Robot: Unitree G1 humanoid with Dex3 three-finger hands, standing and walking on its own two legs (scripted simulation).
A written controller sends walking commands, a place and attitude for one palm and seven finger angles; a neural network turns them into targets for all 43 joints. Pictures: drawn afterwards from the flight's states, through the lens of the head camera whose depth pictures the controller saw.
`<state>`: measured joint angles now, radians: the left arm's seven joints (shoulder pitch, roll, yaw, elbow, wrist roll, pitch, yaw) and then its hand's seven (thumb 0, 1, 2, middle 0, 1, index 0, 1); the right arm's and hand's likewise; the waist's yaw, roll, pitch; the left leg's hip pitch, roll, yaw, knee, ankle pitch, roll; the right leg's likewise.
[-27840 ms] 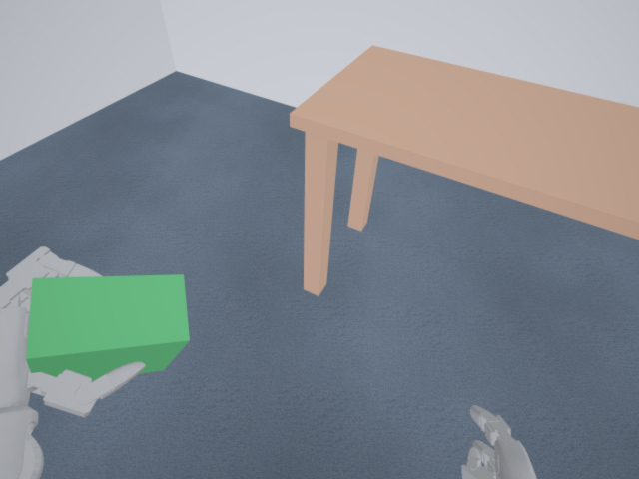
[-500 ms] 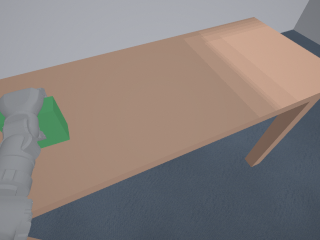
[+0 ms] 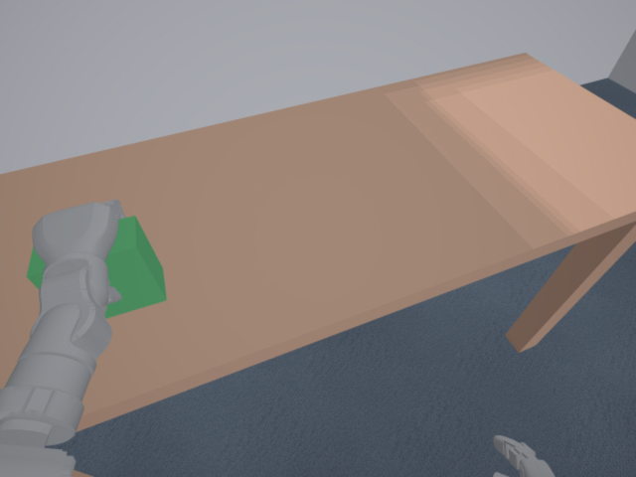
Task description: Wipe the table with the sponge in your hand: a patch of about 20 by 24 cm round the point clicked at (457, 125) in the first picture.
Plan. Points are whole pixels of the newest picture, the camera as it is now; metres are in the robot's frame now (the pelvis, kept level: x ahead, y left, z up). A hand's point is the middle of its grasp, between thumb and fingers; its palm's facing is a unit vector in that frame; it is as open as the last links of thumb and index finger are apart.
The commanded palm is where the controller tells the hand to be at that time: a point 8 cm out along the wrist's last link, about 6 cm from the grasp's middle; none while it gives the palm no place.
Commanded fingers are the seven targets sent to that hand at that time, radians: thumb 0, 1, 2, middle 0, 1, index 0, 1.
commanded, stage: wipe back along the middle lane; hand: left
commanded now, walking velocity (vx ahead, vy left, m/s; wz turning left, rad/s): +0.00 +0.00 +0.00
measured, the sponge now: (110, 280) +0.35 +0.33 +0.03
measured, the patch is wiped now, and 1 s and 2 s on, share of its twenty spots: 0.45 0.70 0.75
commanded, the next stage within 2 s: slide across to the third lane in 0.54 s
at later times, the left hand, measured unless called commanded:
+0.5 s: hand (107, 292) +0.30 +0.29 +0.08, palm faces +0.02 -0.02 -1.00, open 10.4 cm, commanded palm +0.26 +0.27 +0.11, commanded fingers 0.00 0.10 1.30 -1.20 -1.60 -1.20 -1.60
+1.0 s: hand (130, 308) +0.28 +0.26 +0.07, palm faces +0.01 -0.04 -1.00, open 10.4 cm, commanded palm +0.27 +0.23 +0.12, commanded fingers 0.00 0.10 1.30 -1.20 -1.60 -1.20 -1.60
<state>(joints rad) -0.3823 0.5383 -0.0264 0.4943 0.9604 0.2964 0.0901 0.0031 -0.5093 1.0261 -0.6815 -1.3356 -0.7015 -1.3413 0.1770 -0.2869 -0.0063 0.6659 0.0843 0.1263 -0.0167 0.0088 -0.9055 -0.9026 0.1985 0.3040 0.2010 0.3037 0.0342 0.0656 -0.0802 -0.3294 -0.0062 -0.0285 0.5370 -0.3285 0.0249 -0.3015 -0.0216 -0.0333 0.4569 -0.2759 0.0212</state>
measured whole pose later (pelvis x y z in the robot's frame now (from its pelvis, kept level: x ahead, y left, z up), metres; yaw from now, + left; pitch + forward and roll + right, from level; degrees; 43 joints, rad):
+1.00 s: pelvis -0.01 -0.02 +0.00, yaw +1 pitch +1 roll +0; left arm -0.15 0.43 -0.18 0.14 0.96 0.48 0.07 0.00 -0.50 1.03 -0.67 -1.34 -0.69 -1.35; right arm 0.09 -0.27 0.02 0.65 0.08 0.09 -0.03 0.01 -0.91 -0.90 0.20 0.30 0.20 0.30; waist 0.09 0.09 -0.05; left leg -0.22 0.00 -0.04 0.50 -0.31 0.00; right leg -0.21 -0.02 -0.04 0.49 -0.30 0.00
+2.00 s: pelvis -0.04 -0.05 +0.00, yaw +0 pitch +5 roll +0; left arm -0.58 0.40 -0.15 0.71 0.98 0.37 0.12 0.00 -0.52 1.03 -0.70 -1.33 -0.72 -1.33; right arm 0.18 -0.29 0.00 0.73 0.09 0.13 -0.05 0.01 -0.91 -0.90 0.20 0.30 0.20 0.30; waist 0.02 0.07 -0.08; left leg -0.34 0.03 -0.04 0.53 -0.28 -0.02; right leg -0.36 0.01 -0.04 0.54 -0.27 -0.03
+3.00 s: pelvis -0.03 -0.01 -0.01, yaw -2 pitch +15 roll -2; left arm -1.02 0.58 -0.05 1.24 1.06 0.24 0.17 0.02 -0.54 1.03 -0.71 -1.32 -0.74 -1.32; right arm 0.31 -0.27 -0.01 0.78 0.06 0.08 -0.02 0.01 -0.91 -0.90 0.20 0.30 0.20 0.30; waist -0.10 0.04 -0.11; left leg -0.57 0.03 -0.01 0.62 -0.30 0.00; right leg -0.56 0.01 -0.02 0.54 -0.24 0.01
